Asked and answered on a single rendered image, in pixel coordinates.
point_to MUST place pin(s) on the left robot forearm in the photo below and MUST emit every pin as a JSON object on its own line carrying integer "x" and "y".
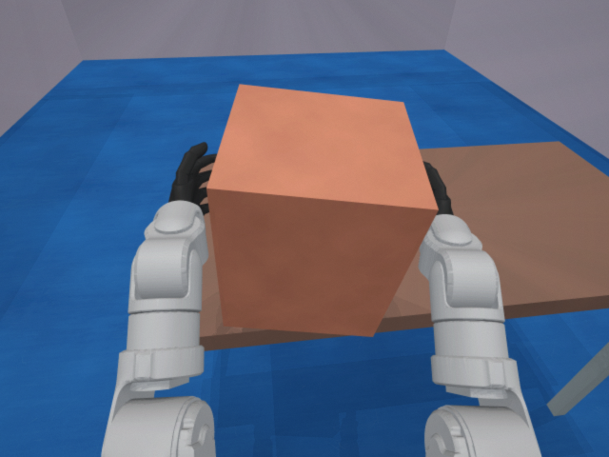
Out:
{"x": 165, "y": 298}

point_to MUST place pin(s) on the robot right upper arm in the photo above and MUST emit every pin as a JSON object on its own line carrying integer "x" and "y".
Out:
{"x": 478, "y": 431}

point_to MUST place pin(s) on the left robot hand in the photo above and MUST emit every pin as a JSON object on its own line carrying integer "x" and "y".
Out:
{"x": 188, "y": 179}

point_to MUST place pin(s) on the carton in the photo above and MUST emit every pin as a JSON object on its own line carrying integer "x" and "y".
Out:
{"x": 318, "y": 204}

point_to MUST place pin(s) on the table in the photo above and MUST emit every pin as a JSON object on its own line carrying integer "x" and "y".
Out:
{"x": 541, "y": 213}

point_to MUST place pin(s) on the robot left upper arm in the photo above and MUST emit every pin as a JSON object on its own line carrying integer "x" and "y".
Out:
{"x": 162, "y": 427}

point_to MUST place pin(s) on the right robot hand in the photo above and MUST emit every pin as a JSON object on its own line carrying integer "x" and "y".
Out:
{"x": 439, "y": 190}

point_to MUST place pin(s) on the right robot forearm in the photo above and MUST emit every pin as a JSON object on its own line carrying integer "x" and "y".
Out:
{"x": 467, "y": 311}

